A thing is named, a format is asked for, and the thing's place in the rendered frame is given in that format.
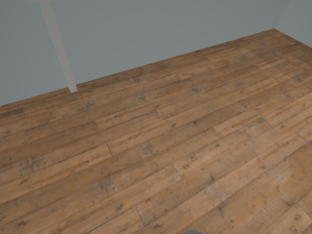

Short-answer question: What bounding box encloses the panel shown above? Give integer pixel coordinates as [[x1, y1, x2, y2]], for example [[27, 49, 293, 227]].
[[27, 0, 78, 93]]

